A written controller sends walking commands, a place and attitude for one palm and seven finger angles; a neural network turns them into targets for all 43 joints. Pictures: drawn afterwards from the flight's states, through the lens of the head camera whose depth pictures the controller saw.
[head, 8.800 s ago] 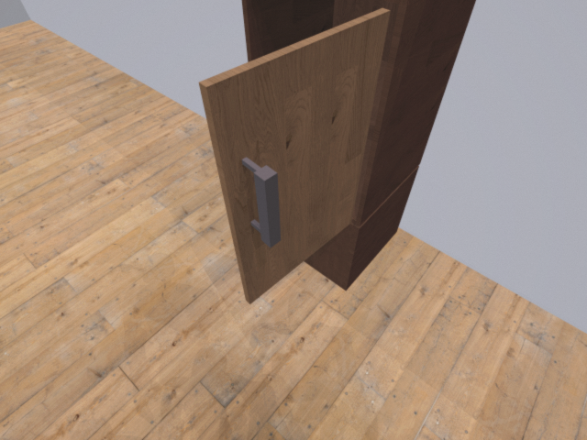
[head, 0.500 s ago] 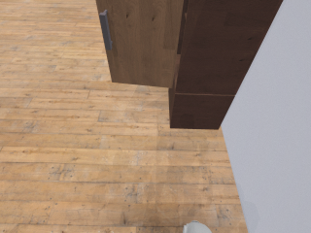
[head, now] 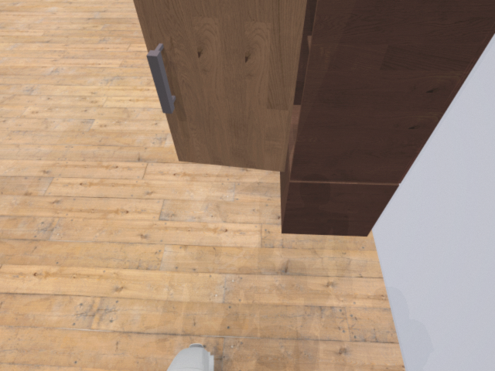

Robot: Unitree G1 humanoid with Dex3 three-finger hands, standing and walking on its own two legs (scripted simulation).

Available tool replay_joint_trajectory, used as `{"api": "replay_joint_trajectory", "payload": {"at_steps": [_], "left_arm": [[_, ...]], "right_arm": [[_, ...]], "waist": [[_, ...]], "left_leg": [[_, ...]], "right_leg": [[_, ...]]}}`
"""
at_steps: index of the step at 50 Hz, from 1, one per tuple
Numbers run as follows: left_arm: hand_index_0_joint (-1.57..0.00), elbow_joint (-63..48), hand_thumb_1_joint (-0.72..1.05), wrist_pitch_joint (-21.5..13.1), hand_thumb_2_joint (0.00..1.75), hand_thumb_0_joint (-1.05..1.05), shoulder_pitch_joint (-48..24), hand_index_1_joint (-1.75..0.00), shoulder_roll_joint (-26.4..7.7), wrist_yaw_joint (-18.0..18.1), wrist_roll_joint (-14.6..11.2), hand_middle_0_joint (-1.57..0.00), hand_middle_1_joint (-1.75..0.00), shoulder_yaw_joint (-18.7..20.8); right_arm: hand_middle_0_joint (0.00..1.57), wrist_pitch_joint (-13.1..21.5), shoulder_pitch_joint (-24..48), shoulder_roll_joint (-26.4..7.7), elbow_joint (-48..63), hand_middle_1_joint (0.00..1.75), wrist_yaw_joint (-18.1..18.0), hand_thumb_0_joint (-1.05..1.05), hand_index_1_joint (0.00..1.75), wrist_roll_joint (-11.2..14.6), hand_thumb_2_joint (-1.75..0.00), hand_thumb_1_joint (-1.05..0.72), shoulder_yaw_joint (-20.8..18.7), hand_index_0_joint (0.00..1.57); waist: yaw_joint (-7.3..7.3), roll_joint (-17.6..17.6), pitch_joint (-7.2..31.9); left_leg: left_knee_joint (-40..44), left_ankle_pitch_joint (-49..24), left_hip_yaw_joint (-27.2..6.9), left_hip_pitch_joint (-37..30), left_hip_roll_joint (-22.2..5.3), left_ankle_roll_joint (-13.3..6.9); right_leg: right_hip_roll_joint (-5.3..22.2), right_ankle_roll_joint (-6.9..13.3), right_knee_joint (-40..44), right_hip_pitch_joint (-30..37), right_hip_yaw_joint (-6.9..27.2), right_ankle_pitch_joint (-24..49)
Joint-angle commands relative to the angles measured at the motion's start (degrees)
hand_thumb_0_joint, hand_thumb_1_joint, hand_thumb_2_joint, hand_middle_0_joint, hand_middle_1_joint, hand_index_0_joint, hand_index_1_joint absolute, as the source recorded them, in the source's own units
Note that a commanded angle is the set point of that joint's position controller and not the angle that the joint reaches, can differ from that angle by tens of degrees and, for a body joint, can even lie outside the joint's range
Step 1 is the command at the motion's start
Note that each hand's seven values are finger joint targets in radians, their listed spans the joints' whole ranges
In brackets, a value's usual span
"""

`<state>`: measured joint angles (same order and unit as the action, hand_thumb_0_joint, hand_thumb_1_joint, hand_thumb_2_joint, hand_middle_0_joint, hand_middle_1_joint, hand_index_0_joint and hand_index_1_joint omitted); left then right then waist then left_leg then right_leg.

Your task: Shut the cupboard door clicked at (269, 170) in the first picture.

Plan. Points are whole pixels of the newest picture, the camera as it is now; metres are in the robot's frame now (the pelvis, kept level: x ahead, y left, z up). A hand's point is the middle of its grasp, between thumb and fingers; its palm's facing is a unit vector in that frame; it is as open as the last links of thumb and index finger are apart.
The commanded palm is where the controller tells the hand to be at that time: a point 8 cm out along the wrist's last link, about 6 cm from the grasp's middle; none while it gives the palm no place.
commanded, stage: take the last steps up to it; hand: left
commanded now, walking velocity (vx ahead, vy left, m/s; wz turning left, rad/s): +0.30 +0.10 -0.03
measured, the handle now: (164, 79) +0.80 +0.28 +0.01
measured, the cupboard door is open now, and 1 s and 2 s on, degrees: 84 84 84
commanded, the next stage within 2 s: come to a stop and stand still in 0.58 s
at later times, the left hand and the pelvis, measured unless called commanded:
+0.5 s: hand (138, 290) +0.29 +0.26 -0.17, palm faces -0.03 -0.98 -0.20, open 7.3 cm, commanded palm none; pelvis +0.20 +0.08 +0.00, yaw -4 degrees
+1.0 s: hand (148, 258) +0.37 +0.27 -0.20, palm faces -0.01 -0.98 -0.21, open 7.3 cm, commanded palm none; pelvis +0.33 +0.08 -0.02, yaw -5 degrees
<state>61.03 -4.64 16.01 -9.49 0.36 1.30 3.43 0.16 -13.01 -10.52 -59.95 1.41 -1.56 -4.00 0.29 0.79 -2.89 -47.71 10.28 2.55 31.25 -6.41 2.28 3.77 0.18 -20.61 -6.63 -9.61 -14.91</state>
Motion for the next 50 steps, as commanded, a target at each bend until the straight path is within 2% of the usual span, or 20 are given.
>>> {"api": "replay_joint_trajectory", "payload": {"at_steps": [1, 3, 6, 7, 8, 10, 14, 25, 28, 29, 30, 31, 32, 36, 40, 43, 45, 47, 48, 50], "left_arm": [[-0.20, 0.3, 0.90, -0.5, 0.90, 0.00, 5.0, -0.30, -7.8, 0.0, 0.3, -0.20, -0.30, 1.0], [-0.20, 0.6, 0.90, 0.1, 0.90, 0.00, 5.1, -0.30, -8.7, 0.2, 0.3, -0.20, -0.30, 1.2], [-0.20, 0.0, 0.90, 1.0, 0.90, 0.00, 3.3, -0.30, -7.6, 0.0, 0.1, -0.20, -0.30, 1.2], [-0.20, -1.1, 0.90, 1.2, 0.90, 0.00, 5.9, -0.30, -4.0, -0.3, -0.4, -0.20, -0.30, 0.9], [-0.20, -3.4, 0.90, 0.9, 0.90, 0.00, 2.9, -0.30, -2.9, -0.3, -0.4, -0.20, -0.30, 0.2], [-0.20, -3.5, 0.90, 1.3, 0.90, 0.00, -1.3, -0.30, -3.7, -0.2, -0.4, -0.20, -0.30, 0.2], [-0.20, -1.4, 0.90, 2.8, 0.90, 0.00, 2.2, -0.30, -1.2, -1.0, 0.3, -0.20, -0.30, 0.3], [-0.20, -6.6, 0.90, 3.2, 0.90, 0.00, -8.5, -0.30, -2.0, -1.2, 0.2, -0.20, -0.30, -0.3], [-0.20, -5.1, 0.90, 2.7, 0.90, 0.00, -3.5, -0.30, -2.8, -1.1, 0.2, -0.20, -0.30, 0.0], [-0.20, -3.5, 0.90, 2.3, 0.90, 0.00, 1.9, -0.30, -5.1, -0.8, 0.2, -0.20, -0.30, 0.6], [-0.20, -1.7, 0.90, 1.6, 0.90, 0.00, 8.1, -0.30, -9.8, -0.3, 0.4, -0.20, -0.30, 1.6], [-0.20, -0.6, 0.90, 1.6, 0.90, 0.00, 12.7, -0.30, -13.8, 0.0, -0.4, -0.20, -0.30, 2.2], [-0.20, -0.7, 0.90, 1.2, 0.90, 0.00, 10.8, -0.30, -12.5, 0.4, -0.7, -0.20, -0.30, 2.2], [-0.20, -3.7, 0.90, 0.9, 0.90, 0.00, -0.6, -0.30, -5.6, 1.3, -0.5, -0.20, -0.30, 0.0], [-0.20, -3.3, 0.90, 1.8, 0.90, 0.00, -2.2, -0.30, -6.8, 1.9, -0.2, -0.20, -0.30, 0.3], [-0.20, -3.1, 0.90, 3.4, 0.90, 0.00, -2.1, -0.30, -8.7, 2.2, -0.4, -0.20, -0.30, 1.0], [-0.20, -3.3, 0.90, 4.5, 0.90, 0.00, -1.9, -0.30, -8.1, 2.1, -0.5, -0.20, -0.30, 0.9], [-0.20, -4.8, 0.90, 5.8, 0.90, 0.00, 1.1, -0.30, -3.9, 2.7, -1.0, -0.20, -0.30, 0.0], [-0.20, -5.0, 0.90, 6.5, 0.90, 0.00, -0.3, -0.30, -4.2, 2.7, -1.0, -0.20, -0.30, 0.0], [-0.20, -4.7, 0.90, 6.8, 0.90, 0.00, -0.9, -0.30, -5.0, 2.6, -0.8, -0.20, -0.30, 0.5]], "right_arm": [[0.20, 1.5, 3.5, 0.1, 4.5, 0.30, 0.9, 0.00, 0.30, 0.2, -0.90, -0.90, 1.0, 0.20], [0.20, 1.9, 4.7, -0.9, 5.2, 0.30, 1.0, 0.00, 0.30, 0.4, -0.90, -0.90, 0.9, 0.20], [0.20, 2.8, -8.8, -6.7, 1.4, 0.30, -0.2, 0.00, 0.30, -0.2, -0.90, -0.90, -0.3, 0.20], [0.20, 3.1, -15.7, -13.2, 0.0, 0.30, -1.0, 0.00, 0.30, -1.1, -0.90, -0.90, -2.0, 0.20], [0.20, 2.5, -19.1, -15.4, -0.4, 0.30, -1.9, 0.00, 0.30, -0.7, -0.90, -0.90, -2.3, 0.20], [0.20, 2.6, -10.5, -11.0, 1.9, 0.30, -2.5, 0.00, 0.30, -0.1, -0.90, -0.90, -1.0, 0.20], [0.20, 4.1, -5.1, -5.3, 2.6, 0.30, -2.7, 0.00, 0.30, 0.1, -0.90, -0.90, 0.8, 0.20], [0.20, 3.6, -10.0, -5.0, -0.7, 0.30, -2.5, 0.00, 0.30, -0.4, -0.90, -0.90, 1.0, 0.20], [0.20, 3.1, -9.8, -5.7, -1.9, 0.30, -2.6, 0.00, 0.30, -0.2, -0.90, -0.90, 1.2, 0.20], [0.20, 3.1, -9.2, -5.1, -1.9, 0.30, -2.5, 0.00, 0.30, 0.3, -0.90, -0.90, 1.3, 0.20], [0.20, 3.2, -9.8, -3.2, -1.0, 0.30, -2.1, 0.00, 0.30, 0.9, -0.90, -0.90, 1.6, 0.20], [0.20, 3.0, -9.8, -3.3, 0.0, 0.30, -2.0, 0.00, 0.30, 1.0, -0.90, -0.90, 1.4, 0.20], [0.20, 2.5, -5.9, -3.8, 0.5, 0.30, -2.2, 0.00, 0.30, 0.9, -0.90, -0.90, 1.2, 0.20], [0.20, 0.9, -6.8, 0.3, -1.2, 0.30, -2.2, 0.00, 0.30, 0.9, -0.90, -0.90, 1.9, 0.20], [0.20, -0.9, -7.7, 2.0, -1.9, 0.30, -2.4, 0.00, 0.30, 1.4, -0.90, -0.90, 2.2, 0.20], [0.20, -1.5, -6.7, -0.5, -0.8, 0.30, -2.5, 0.00, 0.30, 1.1, -0.90, -0.90, 1.3, 0.20], [0.20, -1.4, -7.0, -3.1, -0.6, 0.30, -2.6, 0.00, 0.30, 0.9, -0.90, -0.90, 0.4, 0.20], [0.20, -1.2, -8.1, -9.6, 0.9, 0.30, -3.0, 0.00, 0.30, 0.3, -0.90, -0.90, -0.5, 0.20], [0.20, -1.0, -7.9, -10.2, 1.2, 0.30, -3.8, 0.00, 0.30, 0.1, -0.90, -0.90, -0.6, 0.20], [0.20, -1.0, -3.7, -9.2, 2.9, 0.30, -4.7, 0.00, 0.30, -0.1, -0.90, -0.90, -0.2, 0.20]], "waist": [[2.11, -10.6, -0.9], [1.91, -10.7, -1.5], [-5.22, -1.4, 3.9], [-6.95, 13.1, 9.8], [-8.07, 14.7, 10.7], [-4.97, 10.9, 7.3], [-0.35, 5.2, 2.0], [-1.12, 3.2, -1.9], [1.42, 1.9, 1.2], [3.90, -0.2, 3.5], [5.76, -10.0, 7.1], [6.27, -16.0, 7.1], [6.49, -15.3, 6.3], [-0.20, -6.1, 3.1], [-0.40, -7.5, 5.2], [-0.70, -9.6, 4.6], [-1.08, -5.3, 4.2], [-1.37, 11.7, 5.3], [-2.35, 14.9, 6.5], [-1.32, 11.1, 5.7]], "left_leg": [[9.7, 0.1, 3.3, -2.2, 2.4, -0.3], [13.0, 1.4, 3.9, -6.6, 3.4, -1.2], [21.6, 0.4, 3.7, -30.9, 3.5, -3.1], [23.7, -2.0, -13.6, -41.4, -10.2, -7.9], [29.6, -4.8, -22.2, -42.2, -16.7, -12.7], [33.1, 3.8, -19.7, -31.5, -16.2, -13.3], [36.6, -4.4, -6.1, -22.0, -10.5, -10.6], [34.4, -15.0, -1.0, -25.4, -9.1, -12.1], [25.8, -16.6, 1.6, -24.6, -6.1, -8.9], [18.3, -14.8, 3.6, -20.0, -3.4, -6.9], [6.8, -3.7, 6.8, -7.6, 2.1, -4.4], [-9.0, 24.1, 7.7, 0.6, 7.2, -2.1], [-16.3, 24.3, 0.1, 3.1, 4.8, -2.3], [-8.7, 13.5, -2.0, -4.2, 1.0, -0.3], [6.0, 8.7, 1.6, -11.4, 4.4, 1.1], [15.1, 2.3, 2.0, -14.5, 5.3, 0.8], [20.3, -15.8, -0.4, -21.8, 1.6, -1.1], [24.6, -42.3, -14.2, -21.3, -14.1, -10.8], [27.2, -42.8, -17.9, -19.7, -15.7, -14.1], [25.2, -40.8, -16.5, -18.9, -15.8, -16.2]], "right_leg": [[13.7, 6.3, 6.7, 1.5, 6.8, 19.1], [14.4, 5.9, 4.9, 0.6, 7.3, 17.9], [9.1, 3.2, -13.9, -9.8, 2.7, 13.6], [1.1, 0.7, -30.7, -21.1, -1.4, -5.9], [-2.0, 1.1, -44.4, -28.1, 2.5, -20.0], [2.8, 2.1, -55.2, -31.7, 8.7, -12.0], [4.3, 0.7, -48.5, -26.6, 8.5, -3.1], [1.6, 0.8, -19.4, -19.7, 4.5, 0.3], [-1.5, 1.7, -10.5, -7.5, 1.8, 4.1], [0.0, 2.7, -7.5, 2.4, 4.5, 8.0], [10.0, 7.2, -5.3, 15.4, 18.1, 14.4], [22.1, 15.0, 2.4, 18.5, 32.4, 19.6], [22.0, 16.0, 3.9, 14.4, 33.5, 23.5], [14.6, 10.8, 3.3, -0.8, 12.9, 37.1], [11.0, 9.2, -1.2, -1.6, 8.2, 44.8], [10.4, 7.1, -5.4, -2.0, 8.3, 37.6], [7.8, 3.9, -10.7, -8.4, 6.6, 24.2], [-1.5, -0.6, -23.7, -11.5, 2.9, -14.6], [-3.5, -0.8, -35.1, -13.1, 6.8, -24.0], [-2.9, -0.2, -45.8, -17.4, 11.8, -22.3]]}}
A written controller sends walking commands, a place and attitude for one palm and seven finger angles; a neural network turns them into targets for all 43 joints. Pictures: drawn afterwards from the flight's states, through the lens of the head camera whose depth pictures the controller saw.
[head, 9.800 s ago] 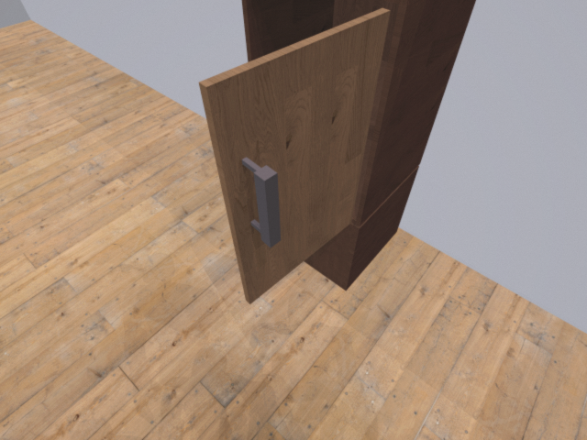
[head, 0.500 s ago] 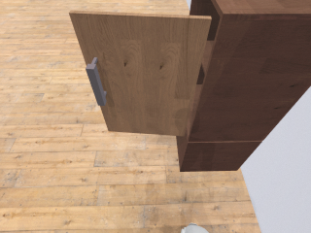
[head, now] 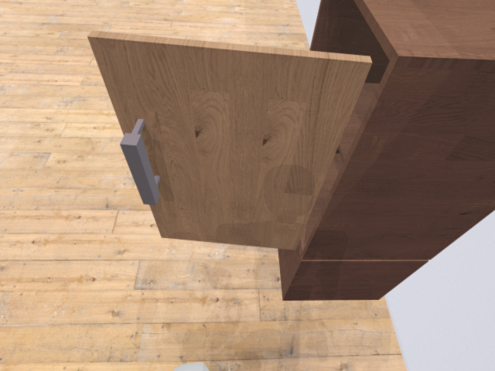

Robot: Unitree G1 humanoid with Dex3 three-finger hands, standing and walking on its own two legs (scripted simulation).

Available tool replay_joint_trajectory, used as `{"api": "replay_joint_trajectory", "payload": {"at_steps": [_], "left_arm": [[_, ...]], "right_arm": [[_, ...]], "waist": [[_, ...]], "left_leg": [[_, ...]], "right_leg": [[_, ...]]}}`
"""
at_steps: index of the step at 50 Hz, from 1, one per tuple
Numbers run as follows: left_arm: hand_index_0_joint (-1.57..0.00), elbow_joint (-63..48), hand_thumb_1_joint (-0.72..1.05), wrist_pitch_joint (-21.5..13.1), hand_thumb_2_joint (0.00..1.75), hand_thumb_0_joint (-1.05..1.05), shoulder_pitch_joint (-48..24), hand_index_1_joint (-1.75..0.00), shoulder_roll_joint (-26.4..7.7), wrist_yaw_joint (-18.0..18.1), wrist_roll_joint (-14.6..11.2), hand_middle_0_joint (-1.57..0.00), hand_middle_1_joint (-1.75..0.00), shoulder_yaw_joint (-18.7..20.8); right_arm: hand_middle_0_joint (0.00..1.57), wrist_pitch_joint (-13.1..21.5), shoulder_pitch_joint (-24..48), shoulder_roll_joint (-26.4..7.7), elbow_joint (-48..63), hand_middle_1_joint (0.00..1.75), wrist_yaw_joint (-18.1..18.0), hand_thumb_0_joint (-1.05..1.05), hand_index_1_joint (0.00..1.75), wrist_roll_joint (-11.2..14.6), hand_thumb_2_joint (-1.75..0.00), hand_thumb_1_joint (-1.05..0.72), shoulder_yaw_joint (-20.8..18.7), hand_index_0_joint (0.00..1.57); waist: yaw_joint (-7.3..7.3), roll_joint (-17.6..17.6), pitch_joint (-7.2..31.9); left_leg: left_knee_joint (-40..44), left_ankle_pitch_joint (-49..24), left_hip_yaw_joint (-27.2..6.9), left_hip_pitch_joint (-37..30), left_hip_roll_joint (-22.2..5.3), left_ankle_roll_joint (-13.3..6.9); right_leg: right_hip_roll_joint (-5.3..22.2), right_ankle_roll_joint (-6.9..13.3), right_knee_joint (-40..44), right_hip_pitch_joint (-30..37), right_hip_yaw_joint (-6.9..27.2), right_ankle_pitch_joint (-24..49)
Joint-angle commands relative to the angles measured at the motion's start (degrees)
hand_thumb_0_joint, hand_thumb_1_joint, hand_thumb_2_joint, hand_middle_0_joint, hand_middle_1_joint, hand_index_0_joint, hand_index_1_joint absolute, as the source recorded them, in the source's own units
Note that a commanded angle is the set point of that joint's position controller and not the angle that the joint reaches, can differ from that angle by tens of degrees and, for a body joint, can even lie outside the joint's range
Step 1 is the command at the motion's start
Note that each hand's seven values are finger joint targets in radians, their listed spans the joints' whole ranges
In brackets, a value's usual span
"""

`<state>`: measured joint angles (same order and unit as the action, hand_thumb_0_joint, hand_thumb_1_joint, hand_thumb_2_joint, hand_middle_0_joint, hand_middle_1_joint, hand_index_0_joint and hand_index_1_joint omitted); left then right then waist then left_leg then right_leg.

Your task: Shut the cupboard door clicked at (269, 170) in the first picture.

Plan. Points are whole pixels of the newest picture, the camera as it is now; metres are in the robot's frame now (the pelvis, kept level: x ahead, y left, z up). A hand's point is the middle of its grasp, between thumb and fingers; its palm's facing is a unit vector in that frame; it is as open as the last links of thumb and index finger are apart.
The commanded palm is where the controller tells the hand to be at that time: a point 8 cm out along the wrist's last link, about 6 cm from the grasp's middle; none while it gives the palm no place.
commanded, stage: come to a stop and stand still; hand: left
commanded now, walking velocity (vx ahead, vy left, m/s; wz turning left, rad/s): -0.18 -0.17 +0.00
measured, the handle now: (145, 164) +0.45 +0.23 +0.03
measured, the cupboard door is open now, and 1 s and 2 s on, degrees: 84 84 84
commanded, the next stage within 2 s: look again from close up in 0.58 s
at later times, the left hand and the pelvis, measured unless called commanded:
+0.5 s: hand out of the picture -0.01 +0.13 -0.16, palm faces +0.02 -0.98 -0.20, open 7.3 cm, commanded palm none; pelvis -0.02 -0.04 +0.01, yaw -1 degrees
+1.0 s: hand out of the picture -0.02 +0.20 -0.17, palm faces -0.01 -0.98 -0.22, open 7.4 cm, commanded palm none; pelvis -0.05 +0.01 +0.01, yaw -1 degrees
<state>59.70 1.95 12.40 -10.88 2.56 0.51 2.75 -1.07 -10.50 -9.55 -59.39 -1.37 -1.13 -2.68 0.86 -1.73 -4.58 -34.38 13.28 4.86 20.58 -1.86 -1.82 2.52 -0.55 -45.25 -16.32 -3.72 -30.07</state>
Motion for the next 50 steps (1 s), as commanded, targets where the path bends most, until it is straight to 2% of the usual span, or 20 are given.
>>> {"api": "replay_joint_trajectory", "payload": {"at_steps": [1, 6, 10, 12, 13, 14, 15, 16, 18, 23, 28, 29, 33, 34, 35, 36, 38, 40, 43, 50], "left_arm": [[-0.20, -3.3, 0.90, 0.2, 0.90, 0.00, 2.4, -0.30, -3.8, 0.2, -0.1, -0.20, -0.30, 1.5], [-0.20, -4.6, 0.90, 1.1, 0.90, 0.00, 3.2, -0.30, -3.6, -0.8, 0.2, -0.20, -0.30, 1.8], [-0.20, -5.3, 0.90, 0.3, 0.90, 0.00, 3.0, -0.30, -2.3, -1.4, 0.4, -0.20, -0.30, 1.0], [-0.20, -3.3, 0.90, -0.3, 0.90, 0.00, 7.2, -0.30, -1.7, -1.4, 0.4, -0.20, -0.30, 0.8], [-0.20, -2.2, 0.90, -0.7, 0.90, 0.00, 9.7, -0.30, -2.5, -1.3, 0.5, -0.20, -0.30, 0.9], [-0.20, -2.2, 0.90, -1.3, 0.90, 0.00, 10.0, -0.30, -5.4, -0.9, 1.0, -0.20, -0.30, 1.0], [-0.20, -3.0, 0.90, -1.7, 0.90, 0.00, 6.4, -0.30, -8.6, -0.9, 1.1, -0.20, -0.30, 1.0], [-0.20, -4.4, 0.90, -1.5, 0.90, 0.00, 2.9, -0.30, -10.0, -1.1, 1.1, -0.20, -0.30, 0.5], [-0.20, -2.8, 0.90, -3.5, 0.90, 0.00, 1.9, -0.30, -7.6, -1.0, 0.5, -0.20, -0.30, -0.1], [-0.20, -0.4, 0.90, -3.9, 0.90, 0.00, 4.5, -0.30, -7.8, -0.8, 0.2, -0.20, -0.30, 0.2], [-0.20, 0.9, 0.90, -2.9, 0.90, 0.00, 5.7, -0.30, -5.1, -0.3, -0.1, -0.20, -0.30, 0.0], [-0.20, 1.2, 0.90, -2.3, 0.90, 0.00, 5.1, -0.30, -4.9, -0.2, -0.1, -0.20, -0.30, -0.2], [-0.20, 2.5, 0.90, -1.6, 0.90, 0.00, 5.0, -0.30, -3.2, -0.5, 0.0, -0.20, -0.30, -0.8], [-0.20, 3.7, 0.90, -4.1, 0.90, 0.00, 11.3, -0.30, -3.9, 1.9, 1.2, -0.20, -0.30, -1.7], [-0.20, 1.6, 0.90, -4.8, 0.90, 0.00, 9.0, -0.30, -7.3, 1.7, 1.0, -0.20, -0.30, -1.1], [-0.20, 0.3, 0.90, -5.0, 0.90, 0.00, 8.5, -0.30, -7.1, 1.3, 0.5, -0.20, -0.30, -1.2], [-0.20, -0.7, 0.90, -4.4, 0.90, 0.00, 8.0, -0.30, -5.5, 1.1, 0.2, -0.20, -0.30, -1.5], [-0.20, -1.7, 0.90, -3.4, 0.90, 0.00, 7.4, -0.30, -4.6, 0.9, 0.5, -0.20, -0.30, -1.9], [-0.20, -2.4, 0.90, -2.3, 0.90, 0.00, 6.7, -0.30, -4.3, 0.5, 0.8, -0.20, -0.30, -2.1], [-0.20, -4.2, 0.90, -2.0, 0.90, 0.00, 8.9, -0.30, -4.9, -0.3, 1.1, -0.20, -0.30, -2.1]], "right_arm": [[0.20, 0.2, -4.8, -10.1, 3.3, 0.30, -2.0, 0.00, 0.30, -0.5, -0.90, -0.90, -1.5, 0.20], [0.20, 0.2, -1.4, -10.1, 4.8, 0.30, -1.9, 0.00, 0.30, -0.4, -0.90, -0.90, -1.8, 0.20], [0.20, 0.0, -1.8, -11.0, 4.2, 0.30, -1.0, 0.00, 0.30, -0.6, -0.90, -0.90, -2.4, 0.20], [0.20, -0.3, -1.0, -11.0, 4.0, 0.30, -0.4, 0.00, 0.30, -0.3, -0.90, -0.90, -2.5, 0.20], [0.20, -0.5, -0.6, -9.6, 4.1, 0.30, 0.0, 0.00, 0.30, 0.0, -0.90, -0.90, -2.4, 0.20], [0.20, -0.8, -0.3, -6.3, 4.6, 0.30, 0.3, 0.00, 0.30, 0.5, -0.90, -0.90, -1.9, 0.20], [0.20, -0.9, 1.1, -3.1, 5.6, 0.30, 0.9, 0.00, 0.30, 0.6, -0.90, -0.90, -0.9, 0.20], [0.20, -1.0, 1.9, -4.0, 6.0, 0.30, 1.5, 0.00, 0.30, 0.1, -0.90, -0.90, -0.7, 0.20], [0.20, -0.4, 1.4, -4.9, 4.2, 0.30, 1.3, 0.00, 0.30, -0.3, -0.90, -0.90, -0.5, 0.20], [0.20, 0.1, -2.0, -4.7, 0.7, 0.30, 0.7, 0.00, 0.30, 0.4, -0.90, -0.90, -0.2, 0.20], [0.20, 0.9, -5.5, -6.4, -1.7, 0.30, -0.2, 0.00, 0.30, 0.3, -0.90, -0.90, -0.1, 0.20], [0.20, 1.1, -6.1, -6.3, -2.4, 0.30, -0.5, 0.00, 0.30, 0.4, -0.90, -0.90, -0.1, 0.20], [0.20, 1.1, -5.4, -6.0, -2.8, 0.30, -0.7, 0.00, 0.30, 0.4, -0.90, -0.90, 0.2, 0.20], [0.20, 2.7, -0.4, -6.5, 1.7, 0.30, -0.1, 0.00, 0.30, 0.9, -0.90, -0.90, 1.1, 0.20], [0.20, 2.6, -3.6, -6.0, 3.4, 0.30, 0.1, 0.00, 0.30, 0.7, -0.90, -0.90, 1.5, 0.20], [0.20, 2.8, -8.8, -5.0, 2.6, 0.30, 0.1, 0.00, 0.30, 0.1, -0.90, -0.90, 1.3, 0.20], [0.20, 2.6, -8.8, -6.6, 3.1, 0.30, -0.1, 0.00, 0.30, 0.5, -0.90, -0.90, 1.0, 0.20], [0.20, 2.4, -6.3, -6.6, 4.1, 0.30, -0.1, 0.00, 0.30, 0.5, -0.90, -0.90, 1.1, 0.20], [0.20, 1.7, -4.5, -7.3, 5.4, 0.30, 0.3, 0.00, 0.30, 0.3, -0.90, -0.90, 0.9, 0.20], [0.20, 1.4, -3.6, -8.9, 6.6, 0.30, 0.9, 0.00, 0.30, 0.0, -0.90, -0.90, 0.4, 0.20]], "waist": [[-1.76, 10.5, 8.2], [-1.55, 10.5, 9.4], [-2.45, 12.5, 9.2], [-0.68, 10.4, 10.1], [0.23, 7.5, 9.0], [0.28, -1.9, 6.1], [-0.66, -9.4, 2.0], [-1.16, -4.5, 1.2], [-0.87, -13.9, -0.5], [-0.13, -7.1, 1.3], [-0.07, -1.5, 3.8], [-0.40, 4.0, 5.2], [0.10, 3.2, 1.8], [1.74, 4.7, 2.1], [-1.58, 4.6, 3.5], [-2.60, 2.4, 10.0], [-1.79, 0.7, 13.8], [-0.85, 2.8, 6.5], [-0.84, 2.3, -1.9], [-0.04, 4.9, -0.1]], "left_leg": [[11.7, -41.3, -16.9, -8.3, -19.3, -11.7], [14.2, -23.9, -13.0, -10.0, -16.7, -9.3], [15.8, -10.3, -14.0, -9.1, -15.8, -8.0], [15.8, 1.3, -11.7, -4.9, -12.4, -5.0], [14.4, 7.5, -9.2, -0.9, -9.1, -2.2], [7.9, 12.4, -5.8, 3.6, -3.9, 1.2], [3.7, 11.1, -2.2, 2.8, 0.3, 3.8], [0.3, 10.2, -2.8, -2.3, 1.3, 3.5], [-2.0, 6.9, -4.2, 1.2, 0.6, 3.3], [2.5, 4.3, -2.5, -2.3, 1.2, 4.2], [8.8, -17.6, -5.0, -13.8, -3.6, 2.1], [9.0, -19.8, -6.3, -14.5, -3.9, 1.0], [13.2, -9.2, -8.5, -10.3, -4.3, 0.0], [-1.1, -22.3, -6.0, -10.7, -4.1, 1.1], [0.6, -17.3, -5.1, -8.7, -2.3, 2.1], [3.1, -15.2, -4.2, -9.9, -2.2, 1.1], [2.9, -22.1, -6.0, -12.4, -3.7, -0.1], [4.9, -21.6, -7.1, -9.7, -4.3, -0.6], [10.9, -2.0, -9.7, -3.3, -3.9, -1.0], [19.9, 15.0, -12.7, -1.1, -4.6, -1.5]], "right_leg": [[-1.7, 0.1, -23.0, -8.4, 6.6, -4.5], [-1.2, -0.9, -17.0, -8.8, 5.1, 0.0], [-0.9, 0.1, 1.0, -2.0, 1.6, -0.3], [-2.2, 0.4, 13.6, 6.7, -1.1, 8.5], [-1.5, 0.9, 21.2, 11.6, -0.5, 12.6], [6.0, 3.5, 30.0, 10.6, 10.4, 5.3], [14.4, 7.0, 36.6, 2.1, 18.6, -2.4], [15.7, 7.9, 36.9, -4.6, 18.2, -2.2], [12.9, 7.6, 32.3, 1.9, 16.0, 23.6], [12.8, 7.0, 24.5, 9.5, 10.9, 44.0], [7.3, 3.3, 20.6, 4.9, 6.6, 35.3], [6.2, 2.5, 20.2, 5.5, 5.2, 30.2], [4.0, 1.6, 23.7, 6.0, 4.6, 17.8], [6.2, 1.8, 23.7, 3.5, 9.6, 41.3], [8.8, 3.1, 21.0, 7.6, 9.9, 56.3], [8.3, 3.8, 15.6, 11.7, 8.0, 58.0], [5.8, 3.1, 14.7, 11.8, 5.5, 44.1], [3.8, 2.5, 17.3, 7.1, 4.8, 29.7], [2.2, 2.3, 20.2, 2.6, 4.8, 11.8], [1.1, 2.0, 19.1, 3.5, 3.2, 10.1]]}}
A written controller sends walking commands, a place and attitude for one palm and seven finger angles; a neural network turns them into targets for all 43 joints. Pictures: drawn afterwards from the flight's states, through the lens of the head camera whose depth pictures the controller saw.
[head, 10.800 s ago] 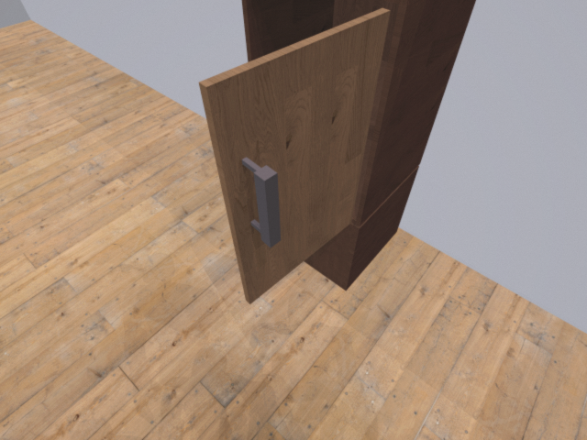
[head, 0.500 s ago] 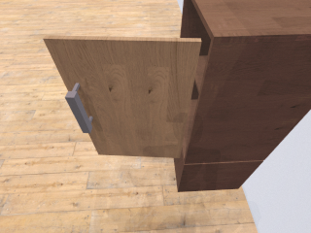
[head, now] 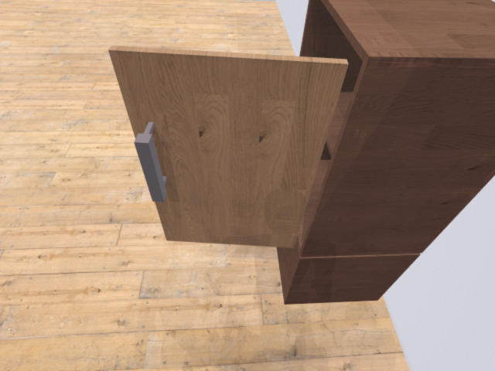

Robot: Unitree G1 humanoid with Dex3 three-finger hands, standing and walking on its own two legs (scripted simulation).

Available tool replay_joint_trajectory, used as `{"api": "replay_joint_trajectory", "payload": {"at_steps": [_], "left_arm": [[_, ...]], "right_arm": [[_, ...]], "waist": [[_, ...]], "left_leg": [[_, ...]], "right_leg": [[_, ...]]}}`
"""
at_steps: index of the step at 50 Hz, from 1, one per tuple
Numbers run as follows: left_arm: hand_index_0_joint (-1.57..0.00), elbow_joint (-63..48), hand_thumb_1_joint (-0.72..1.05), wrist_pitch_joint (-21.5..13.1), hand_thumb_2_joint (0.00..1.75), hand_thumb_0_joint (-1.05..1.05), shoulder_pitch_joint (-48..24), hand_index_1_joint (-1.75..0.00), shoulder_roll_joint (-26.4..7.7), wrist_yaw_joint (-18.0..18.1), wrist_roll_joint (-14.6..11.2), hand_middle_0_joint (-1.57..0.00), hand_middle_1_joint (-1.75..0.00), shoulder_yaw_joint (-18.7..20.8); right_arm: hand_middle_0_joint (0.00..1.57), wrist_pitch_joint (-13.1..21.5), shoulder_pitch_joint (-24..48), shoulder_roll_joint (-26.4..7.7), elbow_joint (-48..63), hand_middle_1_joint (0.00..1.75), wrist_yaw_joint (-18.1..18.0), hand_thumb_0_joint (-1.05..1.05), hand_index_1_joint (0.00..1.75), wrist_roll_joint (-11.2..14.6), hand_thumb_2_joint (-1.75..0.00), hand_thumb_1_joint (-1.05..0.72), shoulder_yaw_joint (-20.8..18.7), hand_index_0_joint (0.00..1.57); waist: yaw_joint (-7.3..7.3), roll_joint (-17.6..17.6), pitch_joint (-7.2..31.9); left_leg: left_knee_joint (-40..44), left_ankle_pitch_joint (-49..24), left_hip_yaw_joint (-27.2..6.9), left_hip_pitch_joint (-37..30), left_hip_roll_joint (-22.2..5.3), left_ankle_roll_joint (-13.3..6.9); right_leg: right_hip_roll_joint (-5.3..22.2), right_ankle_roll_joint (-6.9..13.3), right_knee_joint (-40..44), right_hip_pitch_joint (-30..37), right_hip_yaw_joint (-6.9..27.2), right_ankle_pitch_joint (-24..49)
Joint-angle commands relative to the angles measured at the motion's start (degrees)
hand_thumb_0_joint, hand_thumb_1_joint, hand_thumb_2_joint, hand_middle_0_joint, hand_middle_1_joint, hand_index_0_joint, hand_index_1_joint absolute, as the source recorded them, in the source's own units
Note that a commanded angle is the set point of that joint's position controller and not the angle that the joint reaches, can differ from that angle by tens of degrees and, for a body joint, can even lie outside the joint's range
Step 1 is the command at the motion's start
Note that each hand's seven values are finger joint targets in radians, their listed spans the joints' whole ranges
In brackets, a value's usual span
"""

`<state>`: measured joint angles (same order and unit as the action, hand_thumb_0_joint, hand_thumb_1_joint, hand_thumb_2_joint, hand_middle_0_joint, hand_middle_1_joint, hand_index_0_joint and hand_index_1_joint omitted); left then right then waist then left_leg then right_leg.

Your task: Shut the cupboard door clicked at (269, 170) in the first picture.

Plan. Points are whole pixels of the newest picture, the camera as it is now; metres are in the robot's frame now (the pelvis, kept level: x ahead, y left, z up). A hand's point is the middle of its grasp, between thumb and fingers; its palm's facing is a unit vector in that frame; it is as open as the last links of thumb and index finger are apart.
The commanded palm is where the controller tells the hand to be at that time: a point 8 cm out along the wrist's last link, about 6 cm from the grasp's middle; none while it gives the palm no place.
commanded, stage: look again from close up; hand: left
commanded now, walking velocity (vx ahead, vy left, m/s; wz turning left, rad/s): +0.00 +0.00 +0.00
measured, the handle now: (155, 163) +0.50 +0.23 +0.02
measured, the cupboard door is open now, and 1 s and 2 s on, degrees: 84 84 84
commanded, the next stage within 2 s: shuffle to correct the standing spot in 0.14 s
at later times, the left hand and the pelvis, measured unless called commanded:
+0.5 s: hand out of the picture -0.04 +0.17 -0.18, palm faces +0.03 -0.99 -0.15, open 7.4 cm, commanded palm none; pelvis +0.01 +0.01 +0.00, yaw +0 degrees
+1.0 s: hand out of the picture +0.08 +0.19 -0.17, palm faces -0.06 -0.97 -0.23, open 7.3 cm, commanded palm none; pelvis +0.03 +0.01 +0.01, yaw -3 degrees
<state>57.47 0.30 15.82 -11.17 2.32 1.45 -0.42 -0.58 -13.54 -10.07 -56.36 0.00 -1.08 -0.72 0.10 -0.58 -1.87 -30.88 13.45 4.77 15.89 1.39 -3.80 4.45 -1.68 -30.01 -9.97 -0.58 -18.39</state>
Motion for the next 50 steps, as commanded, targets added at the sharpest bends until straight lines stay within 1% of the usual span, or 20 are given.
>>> {"api": "replay_joint_trajectory", "payload": {"at_steps": [1, 12, 17, 21, 23, 25, 27, 28, 29, 30, 31, 32, 33, 34, 37, 42, 47, 48, 49, 50], "left_arm": [[-0.20, -1.8, 0.90, -0.4, 0.90, 0.00, 6.0, -0.30, -4.9, 0.0, 0.1, -0.20, -0.30, 0.9], [-0.20, 0.3, 0.90, -1.4, 0.90, 0.00, 7.3, -0.30, -5.3, -0.2, -0.3, -0.20, -0.30, 0.1], [-0.20, 1.8, 0.90, -1.2, 0.90, 0.00, 9.7, -0.30, -5.1, -0.6, 0.1, -0.20, -0.30, 0.6], [-0.20, 2.3, 0.90, -1.5, 0.90, 0.00, 9.8, -0.30, -6.4, -0.8, -0.2, -0.20, -0.30, 1.5], [-0.20, 2.0, 0.90, -1.4, 0.90, 0.00, 9.0, -0.30, -6.6, -0.8, -0.2, -0.20, -0.30, 1.9], [-0.20, 1.6, 0.90, -1.3, 0.90, 0.00, 8.5, -0.30, -5.7, -0.8, -0.1, -0.20, -0.30, 2.1], [-0.20, 1.5, 0.90, -1.3, 0.90, 0.00, 8.4, -0.30, -3.4, -1.0, 0.1, -0.20, -0.30, 1.7], [-0.20, 1.3, 0.90, -1.4, 0.90, 0.00, 8.3, -0.30, -1.9, -0.9, 0.2, -0.20, -0.30, 1.1], [-0.20, 1.3, 0.90, -1.6, 0.90, 0.00, 7.5, -0.30, -1.1, -0.6, 0.1, -0.20, -0.30, 0.6], [-0.20, 1.6, 0.90, -1.7, 0.90, 0.00, 7.1, -0.30, -0.7, -0.4, -0.2, -0.20, -0.30, 0.4], [-0.20, 2.4, 0.90, -1.7, 0.90, 0.00, 7.5, -0.30, 0.0, -0.1, -0.6, -0.20, -0.30, 0.2], [-0.20, 3.4, 0.90, -1.8, 0.90, 0.00, 9.2, -0.30, 0.2, 0.1, -0.9, -0.20, -0.30, 0.2], [-0.20, 4.2, 0.90, -2.0, 0.90, 0.00, 10.2, -0.30, -0.9, 0.3, -1.0, -0.20, -0.30, 0.2], [-0.20, 4.1, 0.90, -2.0, 0.90, 0.00, 9.4, -0.30, -2.2, 0.3, -1.2, -0.20, -0.30, 0.2], [-0.20, 3.3, 0.90, -1.4, 0.90, 0.00, 7.2, -0.30, -2.6, 0.5, -1.0, -0.20, -0.30, 0.4], [-0.20, 1.5, 0.90, -0.8, 0.90, 0.00, 5.1, -0.30, -3.1, 0.7, -0.9, -0.20, -0.30, 0.9], [-0.20, 1.2, 0.90, -0.8, 0.90, 0.00, 3.1, -0.30, -3.3, 0.3, -0.7, -0.20, -0.30, 0.8], [-0.20, 2.1, 0.90, -1.0, 0.90, 0.00, 3.5, -0.30, -5.0, 2.4, 0.1, -0.20, -0.30, 0.7], [-0.20, -0.8, 0.90, -1.0, 0.90, 0.00, 2.4, -0.30, -6.1, 1.9, -0.7, -0.20, -0.30, 0.9], [-0.20, -1.3, 0.90, -1.4, 0.90, 0.00, 1.6, -0.30, -6.3, 1.1, -0.5, -0.20, -0.30, 0.9]], "right_arm": [[0.20, 0.9, -0.3, -8.4, 3.6, 0.30, -0.4, 0.00, 0.30, 0.0, -0.90, -0.90, -1.5, 0.20], [0.20, 1.6, -1.7, -7.9, 0.2, 0.30, -0.3, 0.00, 0.30, 0.5, -0.90, -0.90, -1.0, 0.20], [0.20, 0.7, -2.0, -7.8, -1.2, 0.30, 0.0, 0.00, 0.30, 0.2, -0.90, -0.90, -1.0, 0.20], [0.20, 1.0, -2.7, -5.8, -1.0, 0.30, 0.2, 0.00, 0.30, 0.2, -0.90, -0.90, -0.6, 0.20], [0.20, 1.4, -4.3, -5.4, -1.3, 0.30, 0.1, 0.00, 0.30, 0.1, -0.90, -0.90, -0.6, 0.20], [0.20, 1.7, -5.9, -6.0, -1.9, 0.30, 0.0, 0.00, 0.30, 0.1, -0.90, -0.90, -0.8, 0.20], [0.20, 2.2, -8.4, -7.9, -2.7, 0.30, -0.3, 0.00, 0.30, 0.1, -0.90, -0.90, -1.0, 0.20], [0.20, 2.5, -10.0, -8.5, -3.3, 0.30, -0.8, 0.00, 0.30, 0.1, -0.90, -0.90, -1.0, 0.20], [0.20, 2.7, -10.6, -7.9, -3.6, 0.30, -1.3, 0.00, 0.30, 0.1, -0.90, -0.90, -0.6, 0.20], [0.20, 2.9, -10.0, -6.7, -3.8, 0.30, -1.8, 0.00, 0.30, 0.2, -0.90, -0.90, -0.1, 0.20], [0.20, 3.0, -8.0, -5.9, -3.8, 0.30, -2.1, 0.00, 0.30, 0.3, -0.90, -0.90, 0.3, 0.20], [0.20, 3.1, -6.2, -5.4, -3.8, 0.30, -2.4, 0.00, 0.30, 0.6, -0.90, -0.90, 0.6, 0.20], [0.20, 3.2, -5.1, -5.0, -3.7, 0.30, -2.4, 0.00, 0.30, 0.9, -0.90, -0.90, 0.6, 0.20], [0.20, 3.3, -5.1, -4.7, -3.9, 0.30, -2.4, 0.00, 0.30, 1.1, -0.90, -0.90, 0.6, 0.20], [0.20, 2.7, -4.6, -4.3, -4.6, 0.30, -2.2, 0.00, 0.30, 0.9, -0.90, -0.90, 0.1, 0.20], [0.20, 2.4, -4.4, -4.3, -5.2, 0.30, -1.9, 0.00, 0.30, 0.7, -0.90, -0.90, -0.3, 0.20], [0.20, 2.1, -3.2, -4.1, -5.2, 0.30, -1.5, 0.00, 0.30, 0.6, -0.90, -0.90, -0.2, 0.20], [0.20, 2.3, -1.9, -8.2, -1.4, 0.30, -1.4, 0.00, 0.30, 1.2, -0.90, -0.90, -0.5, 0.20], [0.20, 2.0, -3.7, -7.0, -0.5, 0.30, -1.0, 0.00, 0.30, 0.3, -0.90, -0.90, -0.3, 0.20], [0.20, 2.1, -2.1, -6.8, 0.6, 0.30, -0.6, 0.00, 0.30, -0.3, -0.90, -0.90, 0.0, 0.20]], "waist": [[0.87, 2.7, -2.5], [-0.04, 0.6, -1.5], [0.70, 0.2, -3.5], [0.23, -4.8, -5.6], [-0.55, -5.1, -4.9], [-0.76, -0.9, -6.2], [-1.28, 7.4, -5.2], [-1.23, 10.2, -3.5], [-1.11, 8.9, -2.8], [-0.36, 6.5, -1.5], [0.80, 4.5, -0.7], [1.89, 2.9, 0.6], [1.78, 1.2, 1.5], [0.83, 1.8, 1.4], [0.60, -1.3, -1.0], [0.53, 0.8, 2.4], [0.36, -0.5, 0.7], [-0.28, 2.3, 1.0], [-0.20, 5.5, 3.9], [0.36, 9.5, 3.3]], "left_leg": [[16.3, 15.5, -12.7, 3.6, -7.8, 0.6], [14.3, 6.7, -9.8, -1.6, -7.0, 1.3], [12.6, 18.1, -8.8, 1.7, -5.8, 1.1], [4.0, 11.6, -4.1, 3.1, -2.3, 1.9], [2.9, 10.6, -3.6, 1.4, -2.2, 1.9], [6.1, 12.4, -6.2, 0.1, -3.8, 0.9], [13.3, 12.5, -13.6, -4.0, -9.3, -1.4], [15.9, 5.2, -18.0, -7.9, -12.9, -3.2], [15.6, -7.3, -19.2, -10.7, -15.1, -5.0], [12.9, -21.5, -17.0, -11.0, -15.9, -6.3], [10.0, -33.0, -13.0, -9.7, -14.9, -5.9], [7.5, -37.1, -10.1, -8.4, -12.7, -4.0], [6.5, -34.7, -7.8, -7.2, -10.0, -1.5], [8.1, -27.9, -6.6, -6.2, -8.5, 0.3], [8.8, -25.0, -6.1, -5.7, -8.0, 0.9], [9.5, -21.9, -5.9, -7.4, -8.2, 0.8], [11.6, -12.3, -6.2, -5.7, -7.9, 1.1], [3.2, -28.2, -6.5, -6.1, -10.5, 2.7], [6.3, -11.4, -8.3, -4.0, -9.3, 2.6], [7.8, -5.1, -8.7, -1.8, -8.4, 2.1]], "right_leg": [[-0.6, 3.1, 4.4, -2.6, 0.4, -1.7], [1.3, 2.7, 8.9, -4.4, 2.8, 2.0], [1.2, 3.7, 9.6, -5.6, 3.5, -11.3], [4.7, 6.1, 13.2, -7.1, 9.3, -14.9], [5.1, 6.6, 12.2, -8.3, 9.2, -15.2], [2.7, 5.8, 7.9, -9.9, 5.5, -13.3], [-1.5, 4.2, -2.4, -11.9, -1.1, -6.3], [-2.9, 3.3, -7.3, -14.0, -3.6, -4.4], [-2.6, 2.8, -9.9, -15.5, -3.1, -6.9], [-1.3, 2.7, -9.0, -13.5, -2.0, -7.5], [-0.5, 2.4, -4.4, -9.0, -1.2, -4.7], [0.2, 2.1, 2.5, -3.8, -0.1, 3.9], [1.0, 2.5, 5.8, 0.2, 2.0, 15.7], [2.4, 3.2, 5.8, 1.5, 2.9, 20.7], [2.6, 2.8, 4.7, 0.9, 2.4, 23.9], [2.2, 2.6, 4.8, 1.0, 2.4, 17.9], [2.2, 2.8, 7.4, 0.4, 3.0, 13.7], [2.7, 2.2, 4.0, -2.2, 2.3, 17.8], [2.0, 3.8, 3.1, -1.4, 2.0, 2.5], [1.5, 4.3, 3.3, -1.2, 1.8, 1.4]]}}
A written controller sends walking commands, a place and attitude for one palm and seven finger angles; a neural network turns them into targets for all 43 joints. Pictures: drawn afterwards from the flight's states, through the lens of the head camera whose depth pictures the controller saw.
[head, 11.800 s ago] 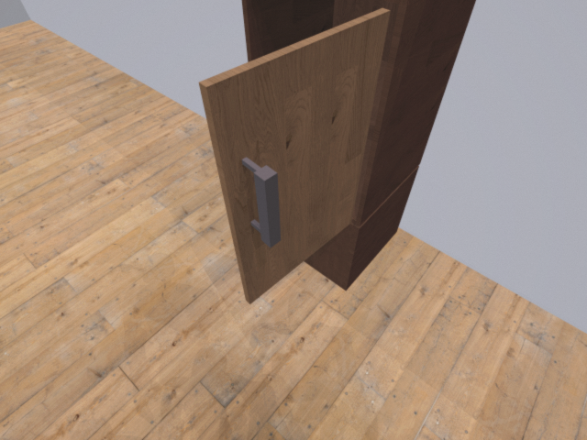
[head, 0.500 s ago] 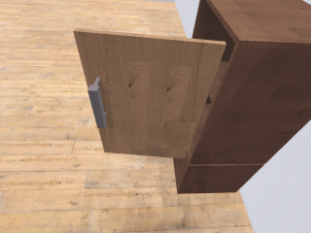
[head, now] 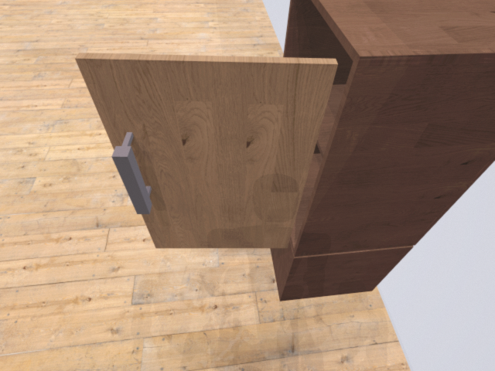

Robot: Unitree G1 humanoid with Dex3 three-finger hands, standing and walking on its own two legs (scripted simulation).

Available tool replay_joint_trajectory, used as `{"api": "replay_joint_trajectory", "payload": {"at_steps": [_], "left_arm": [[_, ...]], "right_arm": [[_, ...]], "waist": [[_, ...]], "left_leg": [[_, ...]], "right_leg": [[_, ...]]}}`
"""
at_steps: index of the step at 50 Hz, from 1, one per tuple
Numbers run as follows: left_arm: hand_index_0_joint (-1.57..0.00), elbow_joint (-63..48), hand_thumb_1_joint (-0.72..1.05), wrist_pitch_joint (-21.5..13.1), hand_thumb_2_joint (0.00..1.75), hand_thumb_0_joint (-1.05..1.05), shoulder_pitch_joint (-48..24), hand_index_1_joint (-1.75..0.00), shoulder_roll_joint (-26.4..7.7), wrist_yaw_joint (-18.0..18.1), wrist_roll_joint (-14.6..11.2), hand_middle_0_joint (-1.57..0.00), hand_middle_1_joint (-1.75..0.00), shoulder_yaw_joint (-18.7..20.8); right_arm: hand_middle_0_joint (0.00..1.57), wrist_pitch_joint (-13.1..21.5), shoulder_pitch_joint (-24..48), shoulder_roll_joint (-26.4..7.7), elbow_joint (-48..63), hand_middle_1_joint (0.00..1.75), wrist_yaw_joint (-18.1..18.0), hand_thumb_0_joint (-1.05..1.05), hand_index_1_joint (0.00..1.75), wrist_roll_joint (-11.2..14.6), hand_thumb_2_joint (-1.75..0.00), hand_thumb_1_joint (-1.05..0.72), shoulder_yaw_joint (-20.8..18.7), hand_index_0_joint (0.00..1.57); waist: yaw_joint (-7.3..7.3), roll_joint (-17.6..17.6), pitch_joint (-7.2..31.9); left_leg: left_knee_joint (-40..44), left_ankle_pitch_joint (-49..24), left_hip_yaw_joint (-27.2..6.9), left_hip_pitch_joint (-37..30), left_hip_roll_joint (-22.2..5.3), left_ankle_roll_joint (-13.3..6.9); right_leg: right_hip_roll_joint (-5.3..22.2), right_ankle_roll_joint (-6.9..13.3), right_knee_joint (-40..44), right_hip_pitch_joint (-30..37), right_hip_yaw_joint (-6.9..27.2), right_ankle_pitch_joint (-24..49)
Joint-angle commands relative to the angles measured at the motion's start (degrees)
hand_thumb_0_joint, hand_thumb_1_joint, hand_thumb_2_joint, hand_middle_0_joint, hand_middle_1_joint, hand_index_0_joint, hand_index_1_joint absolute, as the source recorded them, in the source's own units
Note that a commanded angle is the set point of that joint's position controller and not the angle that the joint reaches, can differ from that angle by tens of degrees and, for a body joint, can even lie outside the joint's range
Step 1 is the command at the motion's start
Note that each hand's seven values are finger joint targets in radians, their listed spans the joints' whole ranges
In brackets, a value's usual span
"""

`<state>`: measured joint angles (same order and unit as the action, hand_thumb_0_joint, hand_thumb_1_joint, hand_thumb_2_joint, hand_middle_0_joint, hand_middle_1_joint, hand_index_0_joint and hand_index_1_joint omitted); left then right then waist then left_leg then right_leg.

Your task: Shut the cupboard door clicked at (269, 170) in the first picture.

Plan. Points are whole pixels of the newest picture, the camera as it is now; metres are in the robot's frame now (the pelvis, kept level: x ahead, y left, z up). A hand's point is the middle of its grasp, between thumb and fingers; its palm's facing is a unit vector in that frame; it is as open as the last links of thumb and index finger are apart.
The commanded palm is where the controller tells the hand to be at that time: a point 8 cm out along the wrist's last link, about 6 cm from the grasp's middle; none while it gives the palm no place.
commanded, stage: come to a stop and stand still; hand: left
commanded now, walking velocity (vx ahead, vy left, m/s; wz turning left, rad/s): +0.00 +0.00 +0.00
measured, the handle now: (137, 174) +0.46 +0.25 +0.02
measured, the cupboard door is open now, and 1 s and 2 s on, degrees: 84 84 84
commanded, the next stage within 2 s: look again from close up in 0.92 s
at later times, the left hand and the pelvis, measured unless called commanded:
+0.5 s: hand out of the picture +0.01 +0.15 -0.17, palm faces -0.01 -0.98 -0.20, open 7.4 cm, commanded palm none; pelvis +0.01 -0.03 +0.00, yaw +0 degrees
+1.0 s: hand out of the picture +0.03 +0.13 -0.17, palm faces +0.01 -0.98 -0.19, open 7.4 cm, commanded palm none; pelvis +0.03 -0.04 +0.00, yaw +0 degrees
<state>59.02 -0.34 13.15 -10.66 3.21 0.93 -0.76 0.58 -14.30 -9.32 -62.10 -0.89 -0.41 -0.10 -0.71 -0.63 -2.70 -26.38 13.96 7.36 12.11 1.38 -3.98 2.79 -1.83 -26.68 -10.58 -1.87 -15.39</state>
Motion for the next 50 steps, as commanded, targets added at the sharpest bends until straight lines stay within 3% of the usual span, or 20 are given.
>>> {"api": "replay_joint_trajectory", "payload": {"at_steps": [1, 3, 6, 8, 11, 13, 17, 23, 25, 32, 50], "left_arm": [[-0.20, -3.0, 0.90, -0.6, 0.90, 0.00, 4.2, -0.30, -6.9, -0.3, 0.0, -0.20, -0.30, 1.2], [-0.20, -2.9, 0.90, -0.7, 0.90, 0.00, 3.8, -0.30, -5.8, -0.8, 0.1, -0.20, -0.30, 0.8], [-0.20, -2.7, 0.90, -0.9, 0.90, 0.00, 3.6, -0.30, -5.5, -1.1, 0.0, -0.20, -0.30, 0.6], [-0.20, -2.6, 0.90, -0.9, 0.90, 0.00, 3.6, -0.30, -5.6, -1.2, -0.1, -0.20, -0.30, 0.4], [-0.20, -2.3, 0.90, -1.2, 0.90, 0.00, 4.2, -0.30, -6.0, -1.2, -0.1, -0.20, -0.30, 0.5], [-0.20, -1.8, 0.90, -1.4, 0.90, 0.00, 4.5, -0.30, -6.1, -1.2, -0.2, -0.20, -0.30, 0.3], [-0.20, -0.8, 0.90, -1.5, 0.90, 0.00, 4.7, -0.30, -6.4, -1.2, -0.2, -0.20, -0.30, 0.2], [-0.20, 0.9, 0.90, -1.7, 0.90, 0.00, 5.3, -0.30, -6.3, -1.1, -0.3, -0.20, -0.30, 0.2], [-0.20, 1.4, 0.90, -1.7, 0.90, 0.00, 5.6, -0.30, -6.2, -1.1, -0.3, -0.20, -0.30, 0.3], [-0.20, 2.5, 0.90, -1.8, 0.90, 0.00, 5.8, -0.30, -5.8, -0.9, -0.4, -0.20, -0.30, 0.4], [-0.20, 2.9, 0.90, -1.5, 0.90, 0.00, 6.4, -0.30, -5.1, -0.9, -0.3, -0.20, -0.30, 0.8]], "right_arm": [[0.20, 0.8, -0.9, -7.4, 7.4, 0.30, 0.2, 0.00, 0.30, -0.9, -0.90, -0.90, -0.7, 0.20], [0.20, 0.8, -1.5, -7.6, 8.2, 0.30, 0.2, 0.00, 0.30, -0.7, -0.90, -0.90, -0.6, 0.20], [0.20, 1.0, -2.2, -7.8, 8.0, 0.30, 0.1, 0.00, 0.30, -0.7, -0.90, -0.90, -0.4, 0.20], [0.20, 0.8, -2.1, -8.1, 7.8, 0.30, 0.2, 0.00, 0.30, -0.6, -0.90, -0.90, -0.5, 0.20], [0.20, 1.1, -2.0, -8.2, 7.0, 0.30, 0.3, 0.00, 0.30, -0.6, -0.90, -0.90, -0.3, 0.20], [0.20, 1.2, -1.8, -8.2, 6.2, 0.30, 0.2, 0.00, 0.30, -0.4, -0.90, -0.90, -0.2, 0.20], [0.20, 1.2, -0.9, -7.8, 4.6, 0.30, 0.2, 0.00, 0.30, -0.3, -0.90, -0.90, 0.0, 0.20], [0.20, 1.5, -0.8, -7.4, 1.9, 0.30, -0.1, 0.00, 0.30, -0.2, -0.90, -0.90, 0.3, 0.20], [0.20, 1.4, -0.6, -6.9, 1.0, 0.30, -0.2, 0.00, 0.30, -0.1, -0.90, -0.90, 0.3, 0.20], [0.20, 1.4, -0.9, -6.4, -0.7, 0.30, -0.5, 0.00, 0.30, -0.2, -0.90, -0.90, 0.3, 0.20], [0.20, 1.3, -1.7, -5.2, -2.1, 0.30, -1.0, 0.00, 0.30, -0.1, -0.90, -0.90, 0.3, 0.20]], "waist": [[1.00, 8.2, 1.8], [0.55, 3.7, -0.3], [0.45, -0.3, -0.8], [0.16, -1.4, -1.9], [0.32, -0.8, -0.1], [0.30, -2.9, 0.9], [0.41, -1.4, -0.3], [0.64, -0.5, 1.7], [0.96, -0.7, 0.4], [0.95, 0.0, 1.5], [1.36, -0.5, -0.1]], "left_leg": [[4.9, 0.3, -11.9, 4.2, -8.2, 1.5], [6.1, 1.5, -12.5, 4.8, -8.0, 0.8], [6.4, 0.1, -11.5, 3.3, -7.7, 0.6], [7.2, 3.3, -11.2, 2.9, -7.2, 0.8], [6.7, -0.9, -10.0, 0.8, -7.0, 1.0], [5.8, -3.5, -9.0, -1.1, -7.0, 1.1], [6.1, -4.5, -8.5, -1.5, -6.8, 1.4], [5.7, -8.9, -8.0, -3.3, -7.3, 1.6], [6.0, -8.4, -7.9, -2.9, -7.4, 1.6], [5.4, -10.8, -7.3, -4.0, -7.6, 2.1], [6.2, -11.5, -6.9, -4.2, -7.9, 2.2]], "right_leg": [[2.6, 4.7, 0.2, -2.0, 2.8, -3.5], [1.9, 4.6, 0.5, -3.2, 2.9, -2.0], [2.3, 4.5, 1.5, -3.4, 3.6, -0.3], [2.5, 4.4, 2.8, -4.9, 4.6, -2.1], [2.9, 4.2, 3.1, -3.7, 5.0, 1.4], [3.6, 4.1, 3.8, -3.5, 5.5, 3.2], [3.8, 4.0, 4.8, -3.5, 6.0, 4.5], [4.0, 3.9, 4.9, -0.8, 5.7, 9.9], [4.0, 3.8, 5.5, -0.7, 5.4, 9.6], [4.3, 3.9, 5.5, 1.0, 5.3, 14.5], [3.9, 3.9, 6.6, 2.0, 4.7, 15.6]]}}
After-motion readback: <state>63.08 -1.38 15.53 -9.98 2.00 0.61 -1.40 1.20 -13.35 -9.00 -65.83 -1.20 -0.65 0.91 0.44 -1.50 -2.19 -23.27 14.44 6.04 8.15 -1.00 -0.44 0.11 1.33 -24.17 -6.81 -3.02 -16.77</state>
